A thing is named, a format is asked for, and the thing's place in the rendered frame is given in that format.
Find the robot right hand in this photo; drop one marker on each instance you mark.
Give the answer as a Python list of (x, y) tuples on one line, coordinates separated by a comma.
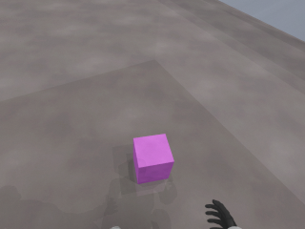
[(226, 220)]

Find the carton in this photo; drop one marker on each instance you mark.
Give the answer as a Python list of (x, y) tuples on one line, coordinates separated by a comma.
[(152, 158)]

